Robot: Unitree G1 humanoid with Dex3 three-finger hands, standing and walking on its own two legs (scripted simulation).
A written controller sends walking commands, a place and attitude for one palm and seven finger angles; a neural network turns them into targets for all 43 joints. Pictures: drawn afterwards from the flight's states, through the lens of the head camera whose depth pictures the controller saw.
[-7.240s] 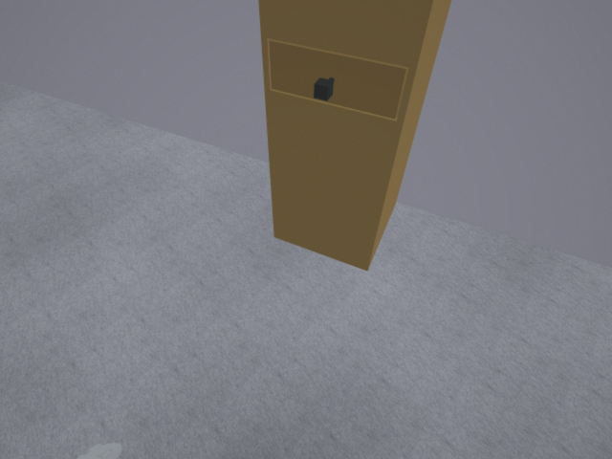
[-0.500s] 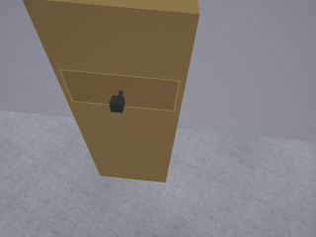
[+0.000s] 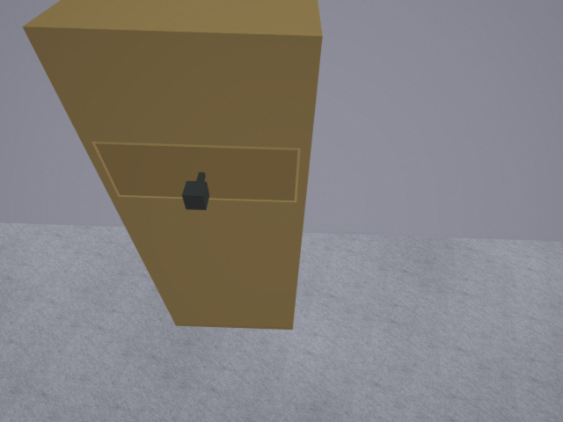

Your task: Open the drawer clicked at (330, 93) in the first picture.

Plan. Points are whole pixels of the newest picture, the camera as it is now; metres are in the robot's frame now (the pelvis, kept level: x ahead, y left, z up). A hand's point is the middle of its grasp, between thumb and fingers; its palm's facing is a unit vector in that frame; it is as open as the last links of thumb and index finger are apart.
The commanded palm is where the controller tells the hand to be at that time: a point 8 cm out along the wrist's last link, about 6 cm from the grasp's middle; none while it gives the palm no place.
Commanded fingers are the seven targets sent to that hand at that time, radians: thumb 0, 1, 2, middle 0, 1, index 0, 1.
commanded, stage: come to a stop and stand still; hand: left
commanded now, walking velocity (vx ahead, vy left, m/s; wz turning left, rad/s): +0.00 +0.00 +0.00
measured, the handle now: (198, 188) +0.53 +0.20 +0.00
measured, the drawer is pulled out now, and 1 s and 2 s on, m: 0.00 0.00 0.00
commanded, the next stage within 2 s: look again from close up in 0.60 s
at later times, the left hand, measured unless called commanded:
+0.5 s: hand out of the picture -0.10 +0.13 -0.17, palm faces +0.06 -0.99 -0.13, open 7.4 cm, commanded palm none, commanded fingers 0.00 0.90 0.90 -0.20 -0.30 -0.20 -0.30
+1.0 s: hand out of the picture -0.03 +0.18 -0.17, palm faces +0.03 -0.98 -0.21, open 7.4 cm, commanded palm none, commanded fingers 0.00 0.90 0.90 -0.20 -0.30 -0.20 -0.30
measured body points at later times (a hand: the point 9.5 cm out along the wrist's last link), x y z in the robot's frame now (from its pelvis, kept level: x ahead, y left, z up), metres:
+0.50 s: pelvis -0.04 -0.01 +0.00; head -0.04 +0.00 +0.45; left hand -0.10 +0.18 -0.16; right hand -0.08 -0.22 -0.16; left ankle -0.04 +0.09 -0.74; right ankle -0.02 -0.13 -0.74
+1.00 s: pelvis -0.03 +0.01 +0.00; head -0.04 -0.01 +0.45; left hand -0.03 +0.23 -0.16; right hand -0.03 -0.21 -0.17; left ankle -0.04 +0.09 -0.74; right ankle -0.02 -0.13 -0.74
